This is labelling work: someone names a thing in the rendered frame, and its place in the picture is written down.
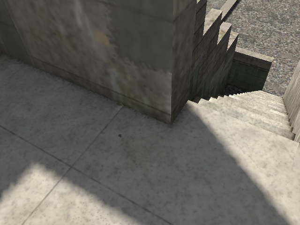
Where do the stairs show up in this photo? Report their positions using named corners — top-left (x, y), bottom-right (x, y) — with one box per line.
top-left (198, 90), bottom-right (296, 141)

